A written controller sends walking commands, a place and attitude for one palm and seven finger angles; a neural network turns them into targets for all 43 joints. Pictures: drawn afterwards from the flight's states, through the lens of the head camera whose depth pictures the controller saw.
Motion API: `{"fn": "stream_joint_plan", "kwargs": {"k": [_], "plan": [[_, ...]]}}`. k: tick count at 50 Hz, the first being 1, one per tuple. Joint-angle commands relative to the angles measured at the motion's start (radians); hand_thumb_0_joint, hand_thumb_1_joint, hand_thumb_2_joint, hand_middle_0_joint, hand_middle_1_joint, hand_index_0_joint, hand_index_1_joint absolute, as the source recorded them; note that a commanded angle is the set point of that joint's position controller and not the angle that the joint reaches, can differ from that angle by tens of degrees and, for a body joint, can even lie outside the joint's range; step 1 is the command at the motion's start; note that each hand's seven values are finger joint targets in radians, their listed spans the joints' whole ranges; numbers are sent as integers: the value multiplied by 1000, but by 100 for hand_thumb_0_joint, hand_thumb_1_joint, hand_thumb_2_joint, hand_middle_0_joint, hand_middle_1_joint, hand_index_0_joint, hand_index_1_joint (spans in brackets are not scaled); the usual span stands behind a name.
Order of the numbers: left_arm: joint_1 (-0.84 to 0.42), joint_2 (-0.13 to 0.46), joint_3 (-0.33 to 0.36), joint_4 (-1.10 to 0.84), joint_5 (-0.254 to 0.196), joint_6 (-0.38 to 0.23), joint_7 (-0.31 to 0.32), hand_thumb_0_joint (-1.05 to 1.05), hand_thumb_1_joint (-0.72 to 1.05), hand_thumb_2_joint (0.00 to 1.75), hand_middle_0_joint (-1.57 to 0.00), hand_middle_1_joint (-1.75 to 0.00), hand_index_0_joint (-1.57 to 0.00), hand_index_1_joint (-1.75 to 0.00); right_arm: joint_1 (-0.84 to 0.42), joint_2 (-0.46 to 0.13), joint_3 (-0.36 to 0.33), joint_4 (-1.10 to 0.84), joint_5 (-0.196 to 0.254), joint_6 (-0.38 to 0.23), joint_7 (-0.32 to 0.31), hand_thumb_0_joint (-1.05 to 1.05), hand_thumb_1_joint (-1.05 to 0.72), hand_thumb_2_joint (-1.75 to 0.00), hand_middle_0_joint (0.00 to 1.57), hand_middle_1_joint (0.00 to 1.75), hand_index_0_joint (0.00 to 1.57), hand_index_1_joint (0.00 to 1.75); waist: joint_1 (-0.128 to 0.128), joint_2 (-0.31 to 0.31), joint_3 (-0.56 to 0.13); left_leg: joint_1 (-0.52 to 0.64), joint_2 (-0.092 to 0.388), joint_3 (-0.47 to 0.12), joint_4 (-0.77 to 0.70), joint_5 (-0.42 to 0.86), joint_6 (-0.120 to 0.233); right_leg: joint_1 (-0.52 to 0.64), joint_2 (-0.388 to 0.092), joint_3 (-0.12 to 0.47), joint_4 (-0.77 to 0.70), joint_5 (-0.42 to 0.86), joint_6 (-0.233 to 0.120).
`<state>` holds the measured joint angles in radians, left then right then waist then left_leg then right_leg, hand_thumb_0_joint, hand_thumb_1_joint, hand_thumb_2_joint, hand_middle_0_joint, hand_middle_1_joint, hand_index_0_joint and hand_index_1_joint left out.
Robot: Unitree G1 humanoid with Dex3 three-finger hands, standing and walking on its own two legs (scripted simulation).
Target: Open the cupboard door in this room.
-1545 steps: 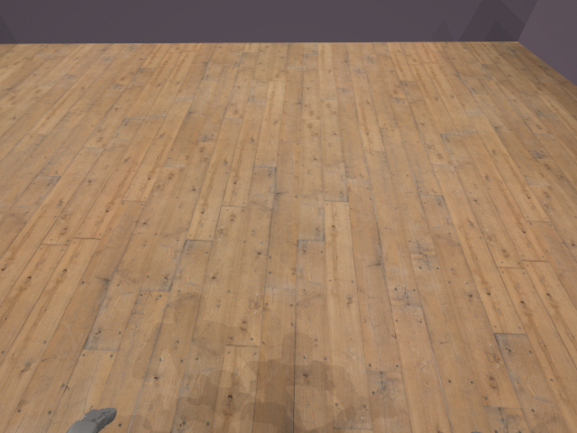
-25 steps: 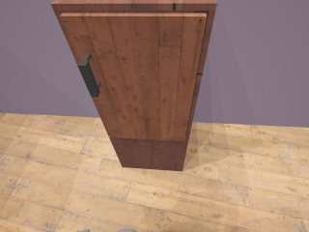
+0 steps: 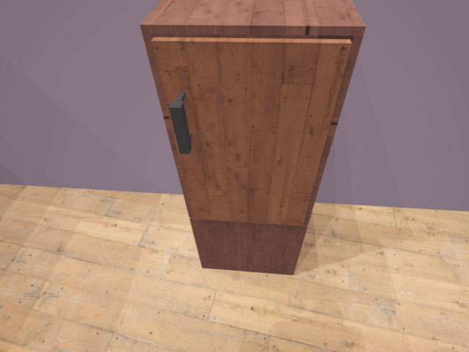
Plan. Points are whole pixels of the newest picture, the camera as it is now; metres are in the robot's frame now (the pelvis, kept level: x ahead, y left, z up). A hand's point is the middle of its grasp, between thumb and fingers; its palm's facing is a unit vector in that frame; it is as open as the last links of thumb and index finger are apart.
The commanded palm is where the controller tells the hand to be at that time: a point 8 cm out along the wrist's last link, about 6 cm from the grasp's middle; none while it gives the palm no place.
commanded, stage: come to a stop and stand still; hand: left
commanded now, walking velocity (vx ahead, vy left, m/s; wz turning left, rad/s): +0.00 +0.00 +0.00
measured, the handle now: (183, 123) +0.56 +0.16 +0.09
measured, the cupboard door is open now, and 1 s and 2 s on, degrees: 0 0 0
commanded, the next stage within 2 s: look again from close up in 0.14 s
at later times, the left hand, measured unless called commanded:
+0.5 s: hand out of the picture +0.06 +0.15 -0.16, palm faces +0.00 -0.98 -0.21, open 7.3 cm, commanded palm none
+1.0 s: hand out of the picture +0.10 +0.13 -0.16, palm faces +0.02 -0.97 -0.22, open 7.4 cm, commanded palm none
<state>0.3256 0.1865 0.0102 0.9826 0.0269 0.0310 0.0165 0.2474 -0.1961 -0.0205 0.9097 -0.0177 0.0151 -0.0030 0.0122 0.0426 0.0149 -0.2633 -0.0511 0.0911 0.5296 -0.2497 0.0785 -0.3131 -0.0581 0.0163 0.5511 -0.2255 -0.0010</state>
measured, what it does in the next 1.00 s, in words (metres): shifts its weight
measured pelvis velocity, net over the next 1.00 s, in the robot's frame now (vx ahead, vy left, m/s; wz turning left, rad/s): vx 0.07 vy -0.05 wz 0.00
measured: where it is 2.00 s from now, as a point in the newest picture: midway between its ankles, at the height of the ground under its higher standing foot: outside the picture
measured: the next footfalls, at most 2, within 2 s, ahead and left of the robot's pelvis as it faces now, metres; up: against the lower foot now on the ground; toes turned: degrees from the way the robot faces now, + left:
right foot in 1.62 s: -0.01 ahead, -0.14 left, +0.00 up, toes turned -2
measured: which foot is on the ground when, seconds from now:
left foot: down 0.00-1.00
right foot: down 0.00-1.00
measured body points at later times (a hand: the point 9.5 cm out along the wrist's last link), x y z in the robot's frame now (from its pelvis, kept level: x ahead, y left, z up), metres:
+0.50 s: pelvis +0.04 -0.02 +0.01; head +0.06 -0.03 +0.46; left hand +0.06 +0.21 -0.15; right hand +0.06 -0.25 -0.15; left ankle +0.03 +0.07 -0.73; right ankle +0.05 -0.15 -0.73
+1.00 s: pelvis +0.07 -0.05 +0.01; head +0.09 -0.06 +0.46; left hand +0.10 +0.19 -0.14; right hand +0.09 -0.28 -0.15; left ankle +0.03 +0.07 -0.73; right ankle +0.05 -0.15 -0.73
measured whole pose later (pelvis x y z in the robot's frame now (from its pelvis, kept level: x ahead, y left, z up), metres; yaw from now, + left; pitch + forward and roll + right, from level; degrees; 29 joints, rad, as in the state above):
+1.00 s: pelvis +0.07 -0.05 +0.01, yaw +0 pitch +0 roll +1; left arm 0.22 0.18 0.00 1.05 0.01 0.00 0.03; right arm 0.23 -0.17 -0.01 1.10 -0.01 -0.01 -0.03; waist 0.00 0.00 0.04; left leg -0.14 0.01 0.06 0.43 -0.29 0.00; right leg -0.21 0.02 0.02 0.49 -0.28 -0.03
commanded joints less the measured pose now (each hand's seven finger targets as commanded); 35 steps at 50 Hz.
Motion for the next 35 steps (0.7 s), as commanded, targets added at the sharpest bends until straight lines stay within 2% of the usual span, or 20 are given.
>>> {"fn": "stream_joint_plan", "kwargs": {"k": [1,6,10,13,16,18,21,22,26,30,35], "plan": [[21,91,10,-44,1,-35,8,0,90,90,-20,-30,-20,-30,1,-126,-20,-55,-5,-27,-8,0,-90,-90,20,30,20,30,-4,-51,35,-96,164,-228,-277,-294,-8,29,2,35,-79,-105,-32],[21,95,5,-20,-2,-43,9,0,90,90,-20,-30,-20,-30,19,-124,-15,-11,-2,-35,-9,0,-90,-90,20,30,20,30,-9,-18,33,-61,162,-229,-283,-251,-12,22,-1,65,-94,-76,-35],[19,96,-1,5,-5,-51,10,0,90,90,-20,-30,-20,-30,34,-112,-6,24,3,-42,-10,0,-90,-90,20,30,20,30,-13,-62,39,-44,154,-212,-265,-176,-16,38,-17,85,-119,-41,-37],[20,92,-5,21,-9,-55,12,0,90,90,-20,-30,-20,-30,41,-107,-2,52,5,-48,-12,0,-90,-90,20,30,20,30,-14,-65,29,-14,147,-190,-244,-116,-21,42,-26,94,-130,-15,-35],[15,94,-4,32,-11,-59,14,0,90,90,-20,-30,-20,-30,49,-101,2,75,6,-56,-15,0,-90,-90,20,30,20,30,-14,-41,6,15,145,-167,-220,-5,-24,70,-31,93,-122,62,-35],[14,94,-5,43,-13,-62,15,0,90,90,-20,-30,-20,-30,51,-94,5,90,7,-60,-17,0,-90,-90,20,30,20,30,-13,-57,-17,44,144,-152,-197,66,-27,87,-36,97,-121,105,-34],[1,96,-3,46,-14,-64,18,0,90,90,-20,-30,-20,-30,54,-90,6,108,7,-62,-20,0,-90,-90,20,30,20,30,-14,-52,-13,58,143,-139,-177,133,-31,99,-40,99,-117,163,-36],[-2,97,-3,52,-15,-64,19,0,90,90,-20,-30,-20,-30,55,-90,7,114,6,-64,-22,0,-90,-90,20,30,20,30,-13,-34,-20,72,146,-136,-175,160,-32,104,-40,97,-111,183,-36],[-17,105,-1,55,-15,-64,19,0,90,90,-20,-30,-20,-30,54,-86,8,135,6,-64,-25,0,-90,-90,20,30,20,30,-11,-33,-15,79,151,-129,-166,217,-35,125,-41,87,-104,233,-39],[-37,105,0,56,-16,-61,20,0,90,90,-20,-30,-20,-30,50,-81,9,146,5,-60,-27,0,-90,-90,20,30,20,30,-11,-41,16,81,154,-130,-172,213,-38,118,-37,85,-115,228,-40],[-51,108,2,53,-16,-59,21,0,90,90,-20,-30,-20,-30,46,-83,8,156,5,-60,-29,0,-90,-90,20,30,20,30,-10,-43,1,102,158,-124,-172,237,-41,132,-36,83,-117,248,-40]]}}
